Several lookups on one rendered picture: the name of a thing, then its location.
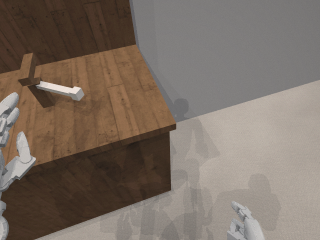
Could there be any left robot hand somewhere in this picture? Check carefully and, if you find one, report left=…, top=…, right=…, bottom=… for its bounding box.
left=0, top=92, right=36, bottom=200

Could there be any tap lever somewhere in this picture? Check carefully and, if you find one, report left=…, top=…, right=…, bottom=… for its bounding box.
left=36, top=81, right=84, bottom=101

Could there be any counter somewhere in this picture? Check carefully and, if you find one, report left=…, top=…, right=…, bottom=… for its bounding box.
left=0, top=0, right=177, bottom=240

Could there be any right robot hand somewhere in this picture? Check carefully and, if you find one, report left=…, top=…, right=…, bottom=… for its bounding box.
left=227, top=201, right=265, bottom=240

